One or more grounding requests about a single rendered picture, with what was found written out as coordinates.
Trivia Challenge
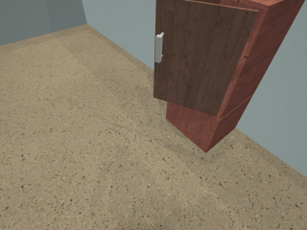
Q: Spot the handle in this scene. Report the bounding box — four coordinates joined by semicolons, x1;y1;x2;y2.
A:
154;32;164;63

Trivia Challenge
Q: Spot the cupboard door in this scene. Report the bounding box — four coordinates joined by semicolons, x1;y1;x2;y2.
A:
153;0;259;117

